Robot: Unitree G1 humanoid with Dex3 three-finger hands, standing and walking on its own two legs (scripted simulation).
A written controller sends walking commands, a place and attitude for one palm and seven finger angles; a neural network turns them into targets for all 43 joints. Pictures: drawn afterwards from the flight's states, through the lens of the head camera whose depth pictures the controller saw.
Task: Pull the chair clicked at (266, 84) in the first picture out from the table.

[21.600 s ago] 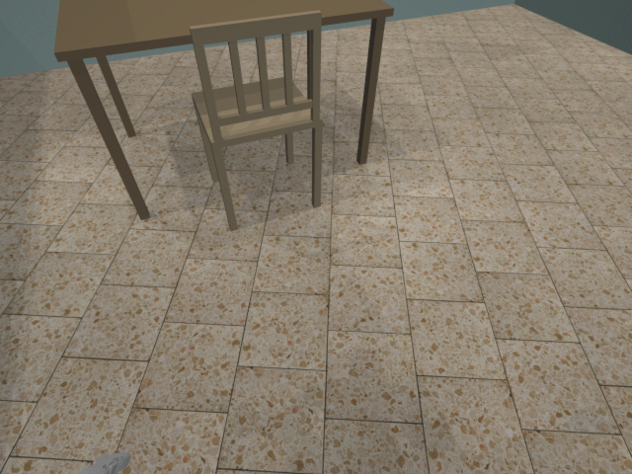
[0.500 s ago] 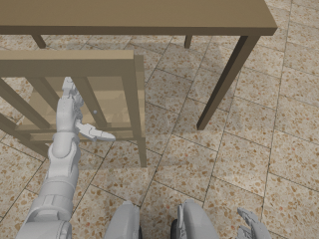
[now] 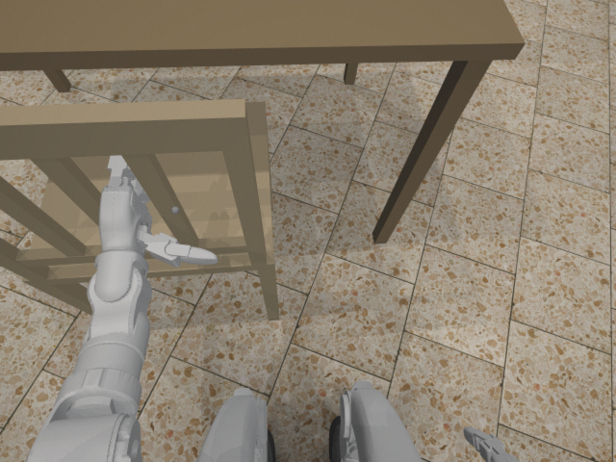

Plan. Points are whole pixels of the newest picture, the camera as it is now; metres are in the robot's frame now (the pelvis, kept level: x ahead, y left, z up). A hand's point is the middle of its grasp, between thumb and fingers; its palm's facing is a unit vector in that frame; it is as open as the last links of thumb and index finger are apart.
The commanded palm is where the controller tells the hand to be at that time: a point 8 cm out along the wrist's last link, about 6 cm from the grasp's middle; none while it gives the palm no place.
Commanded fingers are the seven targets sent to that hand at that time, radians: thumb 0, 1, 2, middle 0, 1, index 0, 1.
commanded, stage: push the fingers through the gap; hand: left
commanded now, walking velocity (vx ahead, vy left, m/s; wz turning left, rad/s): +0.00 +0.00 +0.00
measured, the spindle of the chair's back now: (99, 210) +0.43 +0.26 +0.01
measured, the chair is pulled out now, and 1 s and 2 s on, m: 0.00 0.00 0.03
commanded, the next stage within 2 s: hook a spindle and tug to test in 0.14 s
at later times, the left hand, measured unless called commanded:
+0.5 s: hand (179, 214) +0.42 +0.16 +0.02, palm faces +0.05 -1.00 -0.02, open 16.2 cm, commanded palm +0.39 +0.20 +0.02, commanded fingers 0.00 -0.50 0.30 -0.31 -0.85 -0.31 -0.85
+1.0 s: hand (184, 211) +0.42 +0.15 +0.02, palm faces +0.07 -1.00 -0.03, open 7.5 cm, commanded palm +0.39 +0.20 +0.02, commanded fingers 0.00 0.84 0.88 -0.50 -1.45 -0.50 -1.45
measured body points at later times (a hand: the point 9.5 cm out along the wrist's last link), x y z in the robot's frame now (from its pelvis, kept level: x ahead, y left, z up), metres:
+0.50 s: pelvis +0.00 +0.00 +0.00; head +0.13 +0.01 +0.43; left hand +0.41 +0.21 +0.03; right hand +0.11 -0.25 -0.12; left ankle +0.01 +0.09 -0.62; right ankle +0.03 -0.12 -0.62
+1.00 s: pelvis +0.00 -0.01 +0.00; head +0.13 +0.01 +0.43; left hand +0.41 +0.21 +0.02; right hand +0.09 -0.26 -0.12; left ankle +0.01 +0.09 -0.62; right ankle +0.03 -0.12 -0.62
